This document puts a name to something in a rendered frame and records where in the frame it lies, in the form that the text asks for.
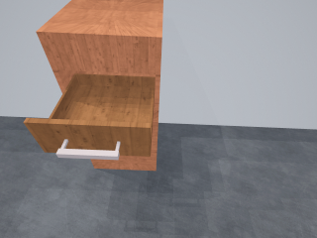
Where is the drawer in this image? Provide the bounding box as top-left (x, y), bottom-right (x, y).
top-left (23, 73), bottom-right (156, 157)

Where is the handle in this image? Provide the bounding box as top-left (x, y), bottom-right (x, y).
top-left (56, 139), bottom-right (121, 161)

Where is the cabinet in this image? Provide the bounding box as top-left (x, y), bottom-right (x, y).
top-left (36, 0), bottom-right (163, 171)

